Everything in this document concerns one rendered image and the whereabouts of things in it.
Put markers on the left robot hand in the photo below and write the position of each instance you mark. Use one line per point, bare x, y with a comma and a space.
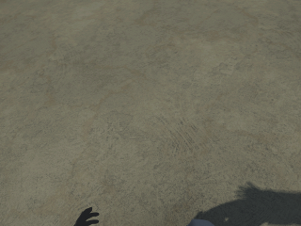
82, 220

